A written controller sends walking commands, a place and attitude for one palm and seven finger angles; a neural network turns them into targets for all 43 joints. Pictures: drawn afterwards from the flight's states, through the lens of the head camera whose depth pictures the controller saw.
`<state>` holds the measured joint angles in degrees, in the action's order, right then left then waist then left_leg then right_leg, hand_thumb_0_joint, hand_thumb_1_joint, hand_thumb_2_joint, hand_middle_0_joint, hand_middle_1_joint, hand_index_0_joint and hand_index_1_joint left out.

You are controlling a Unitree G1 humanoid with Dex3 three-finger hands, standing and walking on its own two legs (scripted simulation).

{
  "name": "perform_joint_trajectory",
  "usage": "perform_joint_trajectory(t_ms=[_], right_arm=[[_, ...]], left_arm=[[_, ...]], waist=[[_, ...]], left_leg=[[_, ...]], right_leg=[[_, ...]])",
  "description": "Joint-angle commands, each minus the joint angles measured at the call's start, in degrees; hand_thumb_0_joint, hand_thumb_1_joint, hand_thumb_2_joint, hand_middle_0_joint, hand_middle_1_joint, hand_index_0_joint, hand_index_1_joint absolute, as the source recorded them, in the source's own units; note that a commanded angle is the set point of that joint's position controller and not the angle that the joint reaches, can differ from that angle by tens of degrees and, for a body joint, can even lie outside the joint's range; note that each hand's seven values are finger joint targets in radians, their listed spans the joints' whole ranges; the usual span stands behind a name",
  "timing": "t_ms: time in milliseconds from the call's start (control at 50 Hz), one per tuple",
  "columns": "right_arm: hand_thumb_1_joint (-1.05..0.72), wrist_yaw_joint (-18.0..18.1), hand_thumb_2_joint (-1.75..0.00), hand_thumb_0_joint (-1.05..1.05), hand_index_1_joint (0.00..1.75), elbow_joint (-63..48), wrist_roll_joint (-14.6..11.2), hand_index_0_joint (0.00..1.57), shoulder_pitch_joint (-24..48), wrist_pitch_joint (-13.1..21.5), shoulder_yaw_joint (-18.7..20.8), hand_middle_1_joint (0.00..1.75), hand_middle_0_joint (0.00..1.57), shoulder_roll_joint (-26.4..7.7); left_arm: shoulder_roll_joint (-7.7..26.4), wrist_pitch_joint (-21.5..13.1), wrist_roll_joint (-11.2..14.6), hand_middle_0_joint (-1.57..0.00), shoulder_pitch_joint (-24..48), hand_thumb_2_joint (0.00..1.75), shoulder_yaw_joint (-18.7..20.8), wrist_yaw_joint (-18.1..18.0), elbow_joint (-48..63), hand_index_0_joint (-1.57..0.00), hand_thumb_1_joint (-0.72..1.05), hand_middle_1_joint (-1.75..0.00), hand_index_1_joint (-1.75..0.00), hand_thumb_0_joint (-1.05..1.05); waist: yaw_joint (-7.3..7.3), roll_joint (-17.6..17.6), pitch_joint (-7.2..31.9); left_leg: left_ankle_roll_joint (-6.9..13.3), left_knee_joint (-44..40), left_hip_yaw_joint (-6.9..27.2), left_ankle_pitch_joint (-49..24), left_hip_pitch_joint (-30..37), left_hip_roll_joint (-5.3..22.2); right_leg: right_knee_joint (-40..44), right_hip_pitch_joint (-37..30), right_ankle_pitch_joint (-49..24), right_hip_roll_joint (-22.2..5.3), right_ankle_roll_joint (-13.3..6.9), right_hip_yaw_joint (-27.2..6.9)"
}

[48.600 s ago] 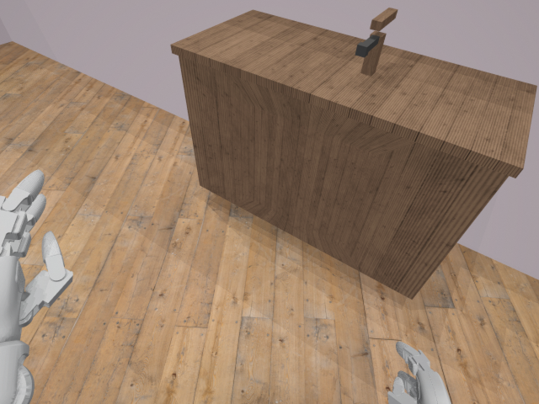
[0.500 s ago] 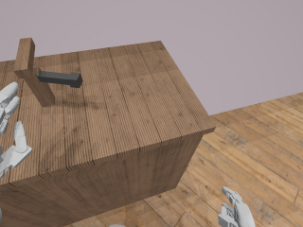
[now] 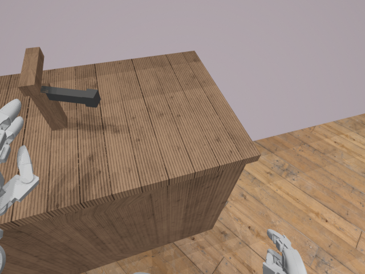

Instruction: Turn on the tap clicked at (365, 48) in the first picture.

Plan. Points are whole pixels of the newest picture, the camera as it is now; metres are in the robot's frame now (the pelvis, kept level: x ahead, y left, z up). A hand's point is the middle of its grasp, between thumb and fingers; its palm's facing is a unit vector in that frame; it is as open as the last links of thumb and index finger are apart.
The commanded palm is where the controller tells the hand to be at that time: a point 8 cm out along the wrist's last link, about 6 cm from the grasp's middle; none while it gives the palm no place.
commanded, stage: shuffle to correct the standing spot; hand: left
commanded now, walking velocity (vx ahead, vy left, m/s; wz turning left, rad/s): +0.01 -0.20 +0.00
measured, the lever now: (91, 98) +0.44 +0.24 +0.13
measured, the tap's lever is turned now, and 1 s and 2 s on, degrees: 66 66 66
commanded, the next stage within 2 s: none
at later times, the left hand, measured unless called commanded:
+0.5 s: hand (40, 172) +0.23 +0.24 +0.17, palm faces +0.32 -0.84 -0.43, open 7.4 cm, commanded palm +0.17 +0.28 +0.19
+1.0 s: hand (37, 182) +0.21 +0.24 +0.17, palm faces +0.34 -0.85 -0.41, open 7.4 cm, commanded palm +0.16 +0.28 +0.19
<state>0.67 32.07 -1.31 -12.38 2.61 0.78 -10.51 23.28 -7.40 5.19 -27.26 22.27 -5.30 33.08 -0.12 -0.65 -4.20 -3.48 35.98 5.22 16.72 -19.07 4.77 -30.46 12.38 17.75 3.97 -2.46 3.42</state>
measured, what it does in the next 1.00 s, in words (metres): stands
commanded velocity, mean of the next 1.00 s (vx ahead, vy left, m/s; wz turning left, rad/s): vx -0.01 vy -0.20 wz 0.00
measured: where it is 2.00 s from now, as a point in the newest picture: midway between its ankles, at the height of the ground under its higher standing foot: outside the picture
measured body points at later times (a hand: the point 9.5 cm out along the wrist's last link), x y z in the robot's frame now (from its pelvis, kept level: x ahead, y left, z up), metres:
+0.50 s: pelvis +0.01 +0.00 +0.00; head +0.05 +0.01 +0.45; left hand +0.21 +0.28 +0.20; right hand +0.18 -0.23 -0.08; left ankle +0.03 +0.16 -0.73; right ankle -0.02 -0.10 -0.73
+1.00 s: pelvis +0.00 +0.00 +0.00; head +0.03 +0.01 +0.45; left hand +0.19 +0.28 +0.19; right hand +0.16 -0.24 -0.09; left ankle +0.03 +0.16 -0.73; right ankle -0.02 -0.10 -0.73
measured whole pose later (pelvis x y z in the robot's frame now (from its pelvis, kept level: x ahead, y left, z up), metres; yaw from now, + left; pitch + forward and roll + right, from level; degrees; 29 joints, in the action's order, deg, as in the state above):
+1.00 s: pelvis +0.00 +0.00 +0.00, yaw +0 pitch +0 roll -2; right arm 0.7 32.2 -1.4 -12.2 2.2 1.0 -11.0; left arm 23.1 -7.1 5.5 -28.3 22.1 -5.7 32.9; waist 0.2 -0.8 -4.0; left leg -3.4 36.2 5.4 16.7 -19.4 4.6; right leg -31.7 13.0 18.4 3.7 -2.8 3.8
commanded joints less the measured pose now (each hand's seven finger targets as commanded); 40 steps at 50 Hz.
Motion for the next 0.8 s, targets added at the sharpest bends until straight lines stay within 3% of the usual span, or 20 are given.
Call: perform_joint_trajectory(t_ms=[0, 120, 220, 260, 280, 300, 340, 380, 400, 460, 480, 500, 520, 660, 700, 780], right_arm=[[-0.90, 0.5, -0.90, 0.00, 0.30, -8.6, -0.2, 0.20, 4.2, 2.5, 2.5, 0.30, 0.20, -7.4], [-0.90, 0.5, -0.90, 0.00, 0.30, -9.1, -0.2, 0.20, 4.6, 2.5, 3.1, 0.30, 0.20, -7.7], [-0.90, 0.2, -0.90, 0.00, 0.30, -9.2, -0.3, 0.20, 4.2, 2.2, 3.3, 0.30, 0.20, -7.6], [-0.90, 0.2, -0.90, 0.00, 0.30, -9.2, -0.3, 0.20, 4.4, 2.0, 3.3, 0.30, 0.20, -7.6], [-0.90, 0.3, -0.90, 0.00, 0.30, -9.0, -0.5, 0.20, 5.1, 2.0, 3.1, 0.30, 0.20, -7.4], [-0.90, 0.3, -0.90, 0.00, 0.30, -8.9, -0.2, 0.20, 4.6, 1.8, 2.8, 0.30, 0.20, -7.5], [-0.90, 0.3, -0.90, 0.00, 0.30, -9.4, -0.1, 0.20, 5.1, 1.9, 2.9, 0.30, 0.20, -7.7], [-0.90, 0.3, -0.90, 0.00, 0.30, -9.4, -0.3, 0.20, 5.4, 2.0, 2.7, 0.30, 0.20, -7.5], [-0.90, 0.2, -0.90, 0.00, 0.30, -9.0, -0.1, 0.20, 4.7, 1.9, 2.7, 0.30, 0.20, -7.6], [-0.90, 0.1, -0.90, 0.00, 0.30, -9.3, -0.4, 0.20, 3.8, 2.0, 3.6, 0.30, 0.20, -7.8], [-0.90, 0.2, -0.90, 0.00, 0.30, -9.2, -0.6, 0.20, 4.4, 2.1, 3.4, 0.30, 0.20, -7.6], [-0.90, 0.1, -0.90, 0.00, 0.30, -9.0, -0.3, 0.20, 3.8, 1.8, 3.1, 0.30, 0.20, -7.6], [-0.90, 0.2, -0.90, 0.00, 0.30, -9.3, -0.3, 0.20, 4.0, 1.9, 3.6, 0.30, 0.20, -7.8], [-0.90, 0.3, -0.90, 0.00, 0.30, -9.4, -0.1, 0.20, 4.8, 2.1, 3.0, 0.30, 0.20, -7.8], [-0.90, 0.3, -0.90, 0.00, 0.30, -9.0, -0.2, 0.20, 4.8, 2.2, 2.7, 0.30, 0.20, -7.7], [-0.90, 0.2, -0.90, 0.00, 0.30, -9.3, -0.5, 0.20, 4.6, 2.5, 3.0, 0.30, 0.20, -7.6]], left_arm=[[8.8, -3.2, 0.5, -0.20, 2.4, 0.90, 5.9, -1.3, 11.5, -0.20, 0.90, -0.30, -0.30, 0.00], [9.9, -3.4, 0.4, -0.20, 3.2, 0.90, 7.0, -1.3, 12.8, -0.20, 0.90, -0.30, -0.30, 0.00], [10.0, -3.2, 0.7, -0.20, 1.9, 0.90, 7.4, -1.3, 12.3, -0.20, 0.90, -0.30, -0.30, 0.00], [10.0, -3.4, 0.7, -0.20, 1.8, 0.90, 7.4, -1.3, 12.8, -0.20, 0.90, -0.30, -0.30, 0.00], [10.6, -3.4, 0.7, -0.20, 1.3, 0.90, 8.0, -1.6, 13.6, -0.20, 0.90, -0.30, -0.30, 0.00], [9.2, -3.5, 0.7, -0.20, 1.1, 0.90, 6.7, -1.4, 13.2, -0.20, 0.90, -0.30, -0.30, 0.00], [10.0, -3.6, 0.5, -0.20, 1.9, 0.90, 7.3, -1.2, 13.4, -0.20, 0.90, -0.30, -0.30, 0.00], [10.8, -3.7, 0.4, -0.20, 1.7, 0.90, 8.2, -1.4, 13.6, -0.20, 0.90, -0.30, -0.30, 0.00], [9.3, -3.7, 0.4, -0.20, 1.2, 0.90, 6.9, -1.2, 12.5, -0.20, 0.90, -0.30, -0.30, 0.00], [10.1, -3.5, 0.5, -0.20, 1.0, 0.90, 7.7, -1.1, 11.8, -0.20, 0.90, -0.30, -0.30, 0.00], [10.1, -3.4, 0.5, -0.20, 0.1, 0.90, 7.8, -1.3, 12.5, -0.20, 0.90, -0.30, -0.30, 0.00], [9.1, -3.4, 0.6, -0.20, -0.4, 0.90, 6.7, -1.3, 11.7, -0.20, 0.90, -0.30, -0.30, 0.00], [10.2, -3.4, 0.7, -0.20, 0.3, 0.90, 7.7, -1.3, 12.2, -0.20, 0.90, -0.30, -0.30, 0.00], [10.2, -3.6, 0.4, -0.20, 2.4, 0.90, 7.2, -1.2, 12.7, -0.20, 0.90, -0.30, -0.30, 0.00], [9.3, -3.7, 0.4, -0.20, 1.9, 0.90, 6.6, -1.4, 12.4, -0.20, 0.90, -0.30, -0.30, 0.00], [9.7, -3.5, 0.4, -0.20, 0.8, 0.90, 7.1, -1.6, 12.2, -0.20, 0.90, -0.30, -0.30, 0.00]], waist=[[0.88, -3.2, 8.5], [0.41, -4.6, 9.3], [0.73, -0.9, 10.2], [0.80, -1.6, 9.9], [0.88, -3.8, 10.2], [0.98, -5.2, 9.9], [0.54, -7.1, 8.6], [0.53, -7.1, 8.9], [0.63, -6.0, 8.9], [0.57, -2.0, 10.6], [0.85, -2.5, 11.5], [0.97, -1.9, 11.5], [0.76, -1.4, 11.5], [0.48, -5.4, 8.3], [0.67, -6.2, 8.6], [0.75, -4.4, 9.4]], left_leg=[[5.5, -3.8, -0.6, -9.9, 5.1, 2.4], [5.9, -3.6, 0.7, -14.9, 5.3, 3.8], [5.0, 0.2, -2.3, -16.1, 6.0, 2.0], [5.0, 0.0, -2.2, -15.3, 6.0, 2.0], [5.4, -1.1, -1.6, -17.1, 7.9, 2.4], [5.7, -2.7, -0.3, -17.1, 7.2, 3.1], [6.4, -4.8, 1.9, -16.5, 5.5, 4.9], [6.4, -5.2, 2.3, -17.6, 6.1, 5.0], [6.3, -4.9, 1.9, -17.4, 5.6, 4.7], [5.2, -0.8, -1.1, -16.5, 5.9, 2.9], [5.2, -0.3, -1.8, -17.9, 7.7, 2.4], [5.2, -0.3, -2.1, -17.2, 7.2, 2.2], [5.1, -0.4, -1.8, -16.5, 6.9, 2.4], [6.2, -5.5, 2.2, -13.5, 4.5, 4.8], [6.4, -6.4, 2.4, -12.3, 4.9, 4.5], [5.7, -4.9, 0.8, -9.2, 5.2, 3.1]], right_leg=[[4.6, 0.8, -10.4, -6.4, -0.9, -3.5], [4.3, -1.3, -12.9, -6.0, -0.2, -3.0], [4.3, -1.5, -18.4, -8.4, -1.8, -4.8], [4.1, -0.9, -17.9, -8.6, -1.9, -5.2], [3.2, 0.0, -18.0, -8.3, -1.6, -4.7], [2.3, 0.1, -15.8, -7.0, -0.9, -3.1], [2.9, -0.3, -12.7, -5.4, 0.6, -2.4], [4.2, -1.4, -13.4, -5.4, 0.7, -2.5], [4.6, -2.0, -13.6, -5.1, 0.7, -2.1], [5.3, -2.9, -17.4, -7.7, -1.1, -4.2], [4.8, -2.5, -20.0, -8.4, -1.5, -4.8], [4.5, -2.2, -19.6, -8.3, -1.5, -4.0], [4.2, -1.9, -19.2, -8.6, -1.5, -4.5], [4.2, -0.8, -11.6, -5.8, 0.5, -2.8], [4.6, -0.9, -11.0, -5.4, 0.6, -2.5], [5.7, -0.9, -11.4, -6.9, -0.6, -4.1]])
